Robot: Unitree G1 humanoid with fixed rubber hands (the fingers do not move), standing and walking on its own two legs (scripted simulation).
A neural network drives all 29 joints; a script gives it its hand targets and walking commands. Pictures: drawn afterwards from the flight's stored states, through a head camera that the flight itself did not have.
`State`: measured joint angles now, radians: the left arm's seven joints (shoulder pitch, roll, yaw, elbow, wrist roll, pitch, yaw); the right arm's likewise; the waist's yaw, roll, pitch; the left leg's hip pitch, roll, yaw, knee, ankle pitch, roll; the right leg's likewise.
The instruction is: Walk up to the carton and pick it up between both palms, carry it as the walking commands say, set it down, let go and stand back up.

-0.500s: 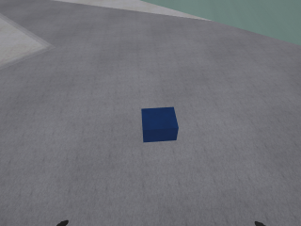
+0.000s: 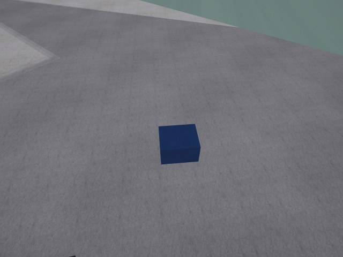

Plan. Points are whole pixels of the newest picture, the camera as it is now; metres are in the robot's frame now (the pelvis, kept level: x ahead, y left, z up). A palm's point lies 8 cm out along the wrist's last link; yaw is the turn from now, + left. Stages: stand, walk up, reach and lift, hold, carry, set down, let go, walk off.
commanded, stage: stand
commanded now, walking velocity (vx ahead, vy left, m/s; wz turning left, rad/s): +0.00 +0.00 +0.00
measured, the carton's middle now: (178, 143) +1.01 +0.00 -0.70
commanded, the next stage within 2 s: walk up in 0.10 s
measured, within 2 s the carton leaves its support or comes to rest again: neither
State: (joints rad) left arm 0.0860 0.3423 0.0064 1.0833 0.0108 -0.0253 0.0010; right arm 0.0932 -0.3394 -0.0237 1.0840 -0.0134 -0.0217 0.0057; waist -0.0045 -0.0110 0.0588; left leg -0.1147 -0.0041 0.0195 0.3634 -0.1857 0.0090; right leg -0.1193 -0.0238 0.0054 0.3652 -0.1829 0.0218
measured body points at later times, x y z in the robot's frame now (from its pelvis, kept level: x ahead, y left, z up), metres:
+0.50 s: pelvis +0.03 +0.01 -0.02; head +0.02 +0.01 +0.43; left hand +0.11 +0.33 -0.13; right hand +0.13 -0.32 -0.12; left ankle +0.01 +0.11 -0.74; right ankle +0.01 -0.13 -0.75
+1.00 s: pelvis +0.16 +0.01 -0.04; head +0.19 +0.02 +0.41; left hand +0.31 +0.32 -0.13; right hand +0.23 -0.32 -0.13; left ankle +0.16 +0.11 -0.73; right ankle +0.26 -0.11 -0.75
